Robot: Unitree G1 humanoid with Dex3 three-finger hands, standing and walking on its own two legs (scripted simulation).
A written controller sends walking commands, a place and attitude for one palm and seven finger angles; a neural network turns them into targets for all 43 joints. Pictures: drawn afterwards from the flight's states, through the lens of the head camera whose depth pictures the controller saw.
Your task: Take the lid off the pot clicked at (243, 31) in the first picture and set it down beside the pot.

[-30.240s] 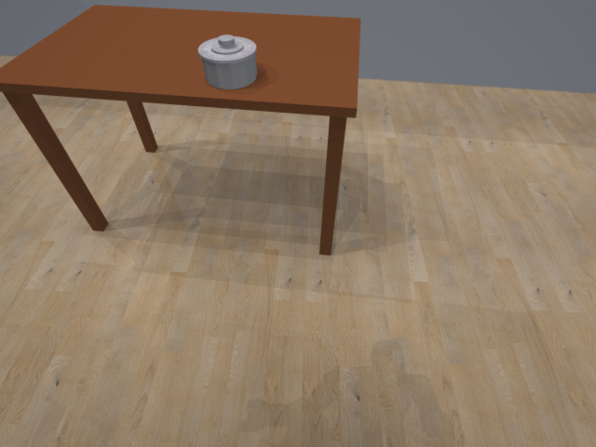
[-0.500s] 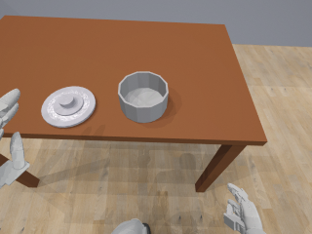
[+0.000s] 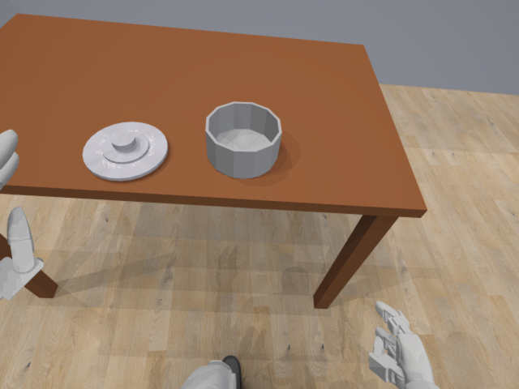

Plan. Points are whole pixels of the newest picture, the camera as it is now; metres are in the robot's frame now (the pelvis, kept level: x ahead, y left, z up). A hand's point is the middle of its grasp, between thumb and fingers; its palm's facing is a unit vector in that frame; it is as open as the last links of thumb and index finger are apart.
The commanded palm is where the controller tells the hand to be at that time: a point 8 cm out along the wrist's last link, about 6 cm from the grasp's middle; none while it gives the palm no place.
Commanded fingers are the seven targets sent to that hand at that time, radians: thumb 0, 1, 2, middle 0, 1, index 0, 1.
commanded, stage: step back with the hand held close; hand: left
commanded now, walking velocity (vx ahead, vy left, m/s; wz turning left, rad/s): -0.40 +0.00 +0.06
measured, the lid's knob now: (123, 140) +0.55 +0.33 +0.00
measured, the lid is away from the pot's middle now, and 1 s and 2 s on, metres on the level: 0.25 0.25 0.25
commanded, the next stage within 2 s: stop stepping back and stand still in 0.24 s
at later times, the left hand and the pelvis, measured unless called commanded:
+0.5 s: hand out of the picture +0.07 +0.24 +0.18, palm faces +0.15 -0.88 -0.45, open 7.4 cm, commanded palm +0.01 +0.30 +0.19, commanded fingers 0.00 0.90 0.90 -0.20 -0.30 -0.20 -0.30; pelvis -0.13 +0.03 +0.01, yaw -2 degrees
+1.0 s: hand out of the picture -0.02 +0.28 +0.18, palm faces +0.28 -0.87 -0.41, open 7.4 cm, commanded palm -0.08 +0.33 +0.19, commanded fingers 0.00 0.90 0.90 -0.20 -0.30 -0.20 -0.30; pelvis -0.21 +0.05 +0.01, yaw +1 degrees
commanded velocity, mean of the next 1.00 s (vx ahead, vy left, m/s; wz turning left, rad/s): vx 0.05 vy -0.03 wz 0.02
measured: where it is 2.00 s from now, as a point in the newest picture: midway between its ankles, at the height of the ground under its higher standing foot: outside the picture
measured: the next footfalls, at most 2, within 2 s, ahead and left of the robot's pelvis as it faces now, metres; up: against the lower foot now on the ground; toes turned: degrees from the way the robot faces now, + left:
right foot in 0.02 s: -0.01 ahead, -0.15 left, +0.00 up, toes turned -3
left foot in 0.24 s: +0.01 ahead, +0.11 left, +0.00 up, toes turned +2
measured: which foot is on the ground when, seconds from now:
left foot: down 0.00-0.06, up 0.08-0.22, down 0.24-0.60, up 0.62-0.84, down 0.86-1.00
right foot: up 0.00-0.00, down 0.02-0.24, up 0.26-0.58, down 0.60-0.86, up 0.88-1.00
